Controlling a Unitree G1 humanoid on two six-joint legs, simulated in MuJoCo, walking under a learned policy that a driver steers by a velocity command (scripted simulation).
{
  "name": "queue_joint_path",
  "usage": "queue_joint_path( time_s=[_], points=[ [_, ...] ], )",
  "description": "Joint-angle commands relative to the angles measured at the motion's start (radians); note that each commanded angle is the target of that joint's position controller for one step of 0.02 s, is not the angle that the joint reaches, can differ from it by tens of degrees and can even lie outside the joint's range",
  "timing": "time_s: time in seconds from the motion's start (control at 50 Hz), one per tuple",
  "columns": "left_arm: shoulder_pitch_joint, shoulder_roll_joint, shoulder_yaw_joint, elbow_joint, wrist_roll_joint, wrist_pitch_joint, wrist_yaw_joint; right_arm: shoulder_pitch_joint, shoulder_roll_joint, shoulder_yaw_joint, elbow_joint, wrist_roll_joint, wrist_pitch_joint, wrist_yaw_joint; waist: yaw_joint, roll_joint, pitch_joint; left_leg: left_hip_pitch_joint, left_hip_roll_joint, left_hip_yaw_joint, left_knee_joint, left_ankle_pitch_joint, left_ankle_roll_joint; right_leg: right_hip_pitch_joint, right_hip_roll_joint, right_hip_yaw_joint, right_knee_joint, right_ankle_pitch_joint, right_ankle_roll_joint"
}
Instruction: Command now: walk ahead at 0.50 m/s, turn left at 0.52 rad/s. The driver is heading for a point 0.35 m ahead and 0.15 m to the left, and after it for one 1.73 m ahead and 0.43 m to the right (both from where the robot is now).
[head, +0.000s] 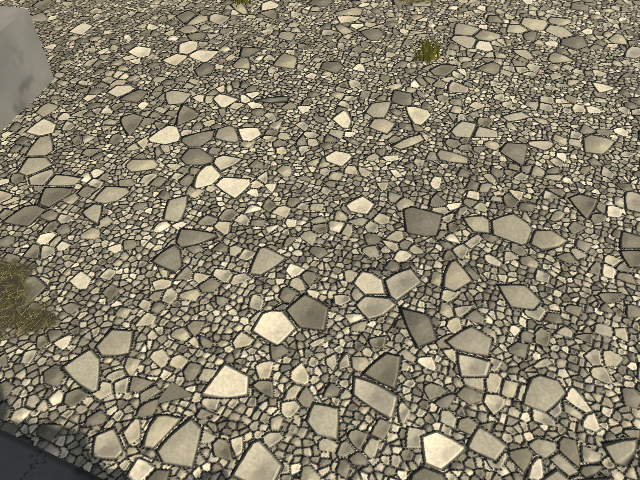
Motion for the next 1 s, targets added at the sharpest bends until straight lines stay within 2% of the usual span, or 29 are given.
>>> queue_joint_path(
  time_s=[0.02, 0.1, 0.14, 0.16, 0.18, 0.2, 0.22, 0.24, 0.26, 0.28, 0.32, 0.36, 0.4, 0.42, 0.44, 0.46, 0.5, 0.58, 0.68, 0.74, 0.8, 0.84, 0.86, 0.88, 0.9, 0.92, 0.94, 0.96, 1.0],
  points=[
    [-0.006, 0.192, 0.051, -0.053, -0.014, -0.003, 0.015, -0.193, -0.019, 0.001, -0.126, 0.002, -0.030, 0.029, 0.036, -0.081, 0.138, -0.040, 0.010, 0.069, -0.189, -0.008, 0.002, 0.026, -0.275, 0.090, -0.161, 0.298, -0.109],
    [-0.031, 0.224, 0.072, -0.059, -0.029, 0.017, -0.003, -0.182, -0.039, -0.008, -0.161, 0.009, -0.037, 0.051, 0.005, -0.093, 0.125, 0.062, -0.020, 0.133, -0.251, -0.165, 0.054, 0.121, -0.298, 0.050, -0.051, 0.627, -0.123],
    [-0.059, 0.272, 0.088, -0.068, -0.042, 0.028, 0.004, -0.057, -0.093, -0.037, -0.154, 0.015, -0.030, 0.041, -0.077, -0.148, 0.038, 0.269, -0.106, 0.196, -0.215, -0.280, 0.084, 0.118, -0.281, 0.022, 0.143, 1.019, -0.109],
    [-0.088, 0.279, 0.089, -0.077, -0.048, 0.034, 0.005, 0.066, -0.143, -0.064, -0.131, 0.020, -0.031, 0.038, -0.151, -0.142, -0.022, 0.432, -0.147, 0.198, -0.283, -0.261, 0.117, 0.093, -0.258, 0.015, 0.317, 1.076, -0.087],
    [-0.098, 0.275, 0.088, -0.088, -0.049, 0.033, 0.005, 0.227, -0.217, -0.102, -0.092, 0.014, -0.030, 0.023, -0.231, -0.095, -0.098, 0.697, -0.150, 0.114, -0.374, -0.214, 0.159, -0.055, -0.218, 0.026, 0.586, 0.889, -0.044],
    [-0.061, 0.143, 0.056, -0.110, -0.002, 0.017, -0.005, 0.239, -0.305, -0.116, -0.068, 0.020, -0.031, 0.008, -0.148, 0.171, -0.125, 0.918, 0.081, -0.203, -0.357, -0.073, 0.252, -0.384, -0.095, 0.062, 0.904, -0.081, -0.005],
    [-0.039, 0.111, 0.044, -0.188, -0.015, -0.024, -0.019, 0.210, -0.294, -0.100, -0.114, 0.009, -0.061, 0.025, -0.094, 0.263, -0.291, 1.108, 0.223, -0.760, -0.568, -0.321, 0.456, -0.663, 0.089, 0.314, 1.148, -0.326, 0.027],
    [-0.183, 0.221, 0.071, -0.221, -0.063, -0.057, -0.029, 0.213, -0.201, -0.073, -0.108, 0.011, -0.075, 0.037, -0.145, 0.108, -0.216, 1.058, 0.216, -0.697, -0.655, -0.254, 0.387, -0.747, 0.033, 0.421, 1.146, -0.232, 0.002],
    [-0.195, 0.224, 0.072, -0.230, -0.077, -0.062, -0.029, 0.140, -0.163, -0.061, -0.112, 0.007, -0.082, 0.038, -0.107, 0.055, -0.111, 0.925, 0.207, -0.522, -0.632, -0.049, 0.344, -0.734, -0.007, 0.407, 1.089, -0.143, -0.009],
    [-0.156, 0.219, 0.073, -0.193, -0.060, -0.051, -0.020, 0.053, -0.124, -0.044, -0.127, 0.002, -0.087, 0.038, -0.063, -0.028, -0.062, 0.783, 0.185, -0.363, -0.595, 0.203, 0.299, -0.666, -0.060, 0.401, 1.040, -0.102, 0.005],
    [-0.107, 0.218, 0.083, -0.166, -0.049, -0.009, -0.014, 0.016, -0.072, -0.020, -0.120, -0.012, -0.098, 0.024, -0.022, -0.034, -0.064, 0.645, 0.148, -0.223, -0.600, 0.346, 0.250, -0.534, -0.099, 0.413, 0.916, -0.080, 0.013],
    [-0.090, 0.175, 0.076, -0.162, -0.037, 0.030, -0.015, 0.034, -0.104, -0.023, -0.097, -0.022, -0.101, 0.010, -0.006, -0.059, -0.060, 0.596, 0.136, -0.153, -0.589, 0.512, 0.230, -0.501, -0.084, 0.400, 0.825, -0.067, 0.026],
    [-0.031, 0.136, 0.062, -0.135, -0.030, 0.043, -0.031, 0.075, -0.145, -0.034, -0.079, -0.059, -0.094, -0.005, -0.003, -0.052, -0.116, 0.590, 0.141, -0.080, -0.542, 0.616, 0.227, -0.468, -0.056, 0.415, 0.817, 0.091, 0.029],
    [-0.058, 0.181, 0.080, -0.150, -0.044, 0.048, -0.034, 0.081, -0.181, -0.040, -0.086, -0.052, -0.097, -0.006, -0.010, -0.023, -0.089, 0.584, 0.113, -0.041, -0.565, 0.513, 0.203, -0.519, -0.026, 0.411, 0.802, 0.162, 0.027],
    [-0.130, 0.210, 0.090, -0.172, -0.061, 0.040, -0.036, 0.075, -0.178, -0.039, -0.081, -0.038, -0.107, -0.023, -0.024, 0.032, -0.049, 0.627, 0.137, -0.066, -0.583, 0.344, 0.168, -0.604, -0.039, 0.479, 0.747, 0.180, 0.027],
    [-0.169, 0.206, 0.091, -0.192, -0.059, 0.041, -0.037, 0.058, -0.177, -0.036, -0.084, -0.026, -0.111, -0.038, -0.023, 0.034, 0.001, 0.585, 0.100, -0.011, -0.594, 0.229, 0.143, -0.620, -0.025, 0.479, 0.641, 0.279, 0.032],
    [-0.209, 0.197, 0.095, -0.218, -0.037, 0.041, -0.047, 0.070, -0.153, -0.033, -0.070, -0.017, -0.107, -0.066, -0.035, 0.059, 0.006, 0.608, 0.105, 0.006, -0.531, 0.151, 0.139, -0.651, -0.020, 0.487, 0.545, 0.442, 0.048],
    [-0.250, 0.158, 0.086, -0.266, -0.013, 0.063, -0.077, 0.109, -0.119, -0.022, -0.078, -0.028, -0.090, -0.093, -0.081, 0.068, 0.015, 0.617, 0.146, 0.011, -0.395, 0.056, 0.154, -0.705, -0.019, 0.477, 0.475, 0.554, 0.057],
    [-0.373, 0.144, 0.074, -0.350, -0.007, 0.085, -0.121, 0.173, -0.154, -0.032, -0.112, -0.024, -0.068, -0.118, -0.158, 0.031, 0.060, 0.669, 0.220, -0.043, -0.194, -0.033, 0.132, -0.859, -0.012, 0.466, 0.385, 0.550, 0.073],
    [-0.438, 0.130, 0.065, -0.380, -0.029, 0.086, -0.148, 0.206, -0.184, -0.039, -0.122, -0.019, -0.045, -0.134, -0.191, 0.038, 0.069, 0.632, 0.246, -0.040, -0.088, -0.081, 0.099, -0.843, -0.015, 0.407, 0.324, 0.563, 0.068],
    [-0.425, 0.124, 0.058, -0.358, -0.062, 0.086, -0.166, 0.198, -0.190, -0.043, -0.129, 0.004, -0.028, -0.134, -0.190, 0.034, 0.083, 0.520, 0.238, 0.019, -0.004, -0.118, 0.047, -0.649, -0.020, 0.349, 0.199, 0.613, 0.054],
    [-0.314, 0.136, 0.068, -0.293, -0.074, 0.092, -0.151, 0.181, -0.185, -0.045, -0.106, 0.004, -0.034, -0.115, -0.143, 0.024, 0.045, 0.444, 0.231, 0.058, 0.144, -0.181, 0.006, -0.421, -0.032, 0.342, 0.119, 0.704, 0.027],
    [-0.169, 0.168, 0.089, -0.242, -0.068, 0.094, -0.133, 0.144, -0.182, -0.044, -0.082, -0.002, -0.048, -0.099, -0.058, 0.010, -0.036, 0.396, 0.208, 0.089, 0.291, -0.134, -0.004, -0.211, -0.012, 0.313, 0.078, 0.802, -0.002],
    [-0.005, 0.214, 0.114, -0.170, -0.046, 0.088, -0.119, 0.129, -0.147, -0.031, -0.075, 0.009, -0.064, -0.084, 0.038, -0.019, -0.079, 0.342, 0.137, 0.178, 0.492, -0.067, -0.042, 0.010, 0.049, 0.234, -0.030, 0.929, -0.035],
    [0.115, 0.299, 0.135, -0.121, -0.022, 0.082, -0.105, 0.159, -0.090, -0.018, -0.053, 0.003, -0.077, -0.076, 0.087, -0.213, -0.069, 0.073, -0.015, 0.231, 0.950, -0.867, -0.116, 0.295, -0.088, 0.387, -0.024, 1.351, -0.154],
    [0.094, 0.391, 0.121, -0.153, 0.037, 0.059, -0.089, 0.256, -0.035, 0.016, -0.102, 0.004, -0.082, -0.053, 0.023, -0.269, -0.277, -0.265, -0.035, 0.079, 1.322, -1.130, -0.175, 0.657, -0.318, 0.599, 0.395, 1.868, -0.310],
    [0.035, 0.364, 0.115, -0.202, -0.002, 0.062, -0.082, 0.197, -0.122, 0.018, -0.159, 0.002, -0.089, -0.044, 0.068, -0.223, -0.467, -0.342, -0.011, -0.019, 1.367, -1.040, -0.216, 0.707, -0.388, 0.691, 0.389, 1.837, -0.416],
    [-0.034, 0.328, 0.099, -0.231, -0.028, 0.086, -0.068, 0.120, -0.155, 0.014, -0.199, -0.007, -0.082, -0.051, 0.059, -0.092, -0.456, -0.375, 0.004, -0.022, 1.333, -0.952, -0.216, 0.602, -0.359, 0.688, 0.325, 1.531, -0.394],
    [-0.204, 0.321, 0.076, -0.289, -0.035, 0.120, -0.048, 0.129, -0.125, 0.029, -0.220, -0.007, -0.055, -0.083, -0.062, 0.048, -0.385, -0.292, 0.032, -0.056, 1.187, -0.718, -0.195, 0.217, -0.386, 0.770, 0.181, 0.925, -0.386]
  ],
)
